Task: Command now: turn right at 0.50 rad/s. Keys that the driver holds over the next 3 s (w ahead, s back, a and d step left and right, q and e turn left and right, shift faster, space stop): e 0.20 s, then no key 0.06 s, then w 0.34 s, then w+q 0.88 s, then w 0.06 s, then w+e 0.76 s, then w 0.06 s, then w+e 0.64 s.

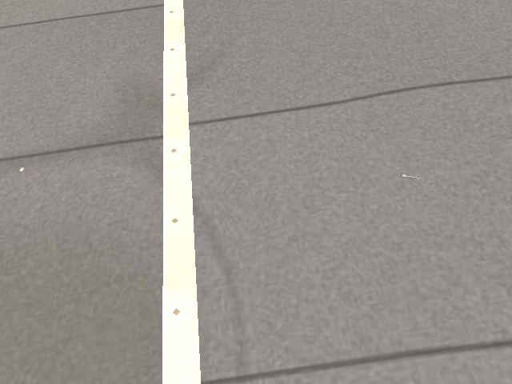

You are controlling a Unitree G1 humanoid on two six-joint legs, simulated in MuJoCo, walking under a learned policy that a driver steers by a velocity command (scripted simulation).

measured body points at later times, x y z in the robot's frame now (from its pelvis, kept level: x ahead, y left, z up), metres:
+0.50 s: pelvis +0.04 +0.03 +0.00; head +0.05 +0.04 +0.45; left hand +0.24 +0.26 -0.11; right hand +0.07 -0.26 -0.11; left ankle +0.03 +0.14 -0.74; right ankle +0.01 -0.09 -0.69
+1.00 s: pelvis +0.23 -0.08 +0.01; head +0.25 -0.09 +0.45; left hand +0.35 +0.19 -0.10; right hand +0.30 -0.37 -0.12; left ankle +0.24 +0.08 -0.65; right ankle +0.21 -0.18 -0.74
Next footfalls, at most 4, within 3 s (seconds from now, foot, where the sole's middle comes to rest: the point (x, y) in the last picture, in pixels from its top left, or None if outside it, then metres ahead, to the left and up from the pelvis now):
0.38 left None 0.07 0.14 -0.78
0.80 right None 0.25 -0.18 -0.78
1.30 left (280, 346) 0.57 0.06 -0.78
1.84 right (325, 237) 0.91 -0.08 -0.78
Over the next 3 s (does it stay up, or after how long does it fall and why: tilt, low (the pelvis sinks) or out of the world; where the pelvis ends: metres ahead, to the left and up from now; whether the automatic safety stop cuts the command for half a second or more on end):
stays up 1.35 -0.08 -0.01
